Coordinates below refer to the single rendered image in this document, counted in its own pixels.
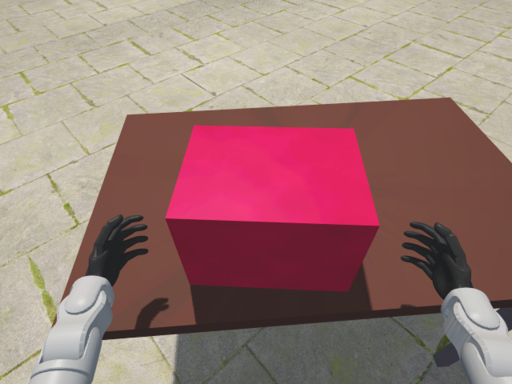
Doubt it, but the robot left hand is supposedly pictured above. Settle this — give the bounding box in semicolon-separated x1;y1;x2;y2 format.
85;214;148;286

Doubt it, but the carton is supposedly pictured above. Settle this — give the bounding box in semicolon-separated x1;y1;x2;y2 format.
166;126;380;292

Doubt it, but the left robot forearm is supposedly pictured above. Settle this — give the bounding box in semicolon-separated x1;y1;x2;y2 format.
29;275;114;384

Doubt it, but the robot right hand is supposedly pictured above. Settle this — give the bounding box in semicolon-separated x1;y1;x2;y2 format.
401;222;473;300

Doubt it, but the right robot forearm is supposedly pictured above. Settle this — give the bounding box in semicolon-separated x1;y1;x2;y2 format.
441;288;512;384

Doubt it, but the table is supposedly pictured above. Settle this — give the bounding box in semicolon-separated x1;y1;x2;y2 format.
51;98;512;367

